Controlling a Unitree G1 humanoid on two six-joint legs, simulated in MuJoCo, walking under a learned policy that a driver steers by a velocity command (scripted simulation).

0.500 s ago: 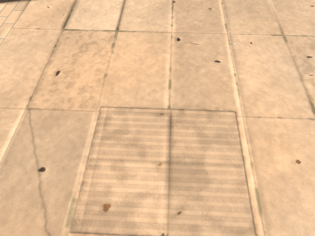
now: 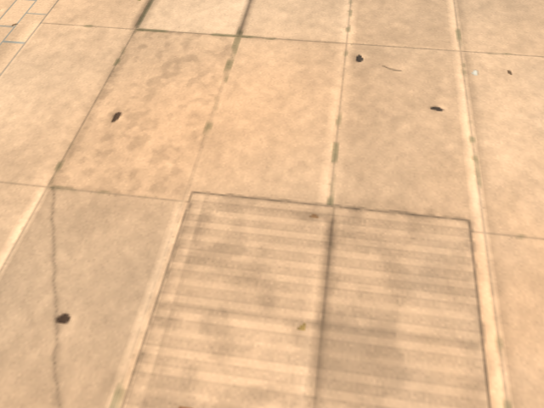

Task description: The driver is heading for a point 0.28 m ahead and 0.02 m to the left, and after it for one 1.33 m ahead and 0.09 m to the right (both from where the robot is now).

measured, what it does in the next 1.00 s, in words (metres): walks ahead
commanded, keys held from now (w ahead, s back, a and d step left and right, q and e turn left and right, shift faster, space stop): no key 0.46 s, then w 0.54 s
